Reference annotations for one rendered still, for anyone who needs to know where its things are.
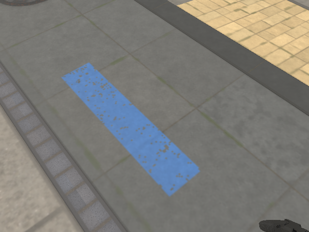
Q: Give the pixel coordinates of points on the robot right hand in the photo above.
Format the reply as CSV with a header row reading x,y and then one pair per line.
x,y
280,226

